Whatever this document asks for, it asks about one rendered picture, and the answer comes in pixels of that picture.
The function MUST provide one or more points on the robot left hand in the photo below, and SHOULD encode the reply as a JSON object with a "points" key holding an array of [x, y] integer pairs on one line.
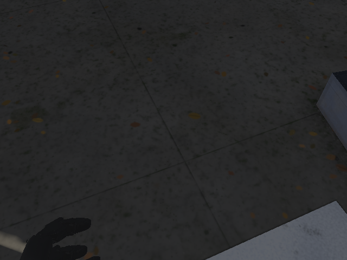
{"points": [[40, 246]]}

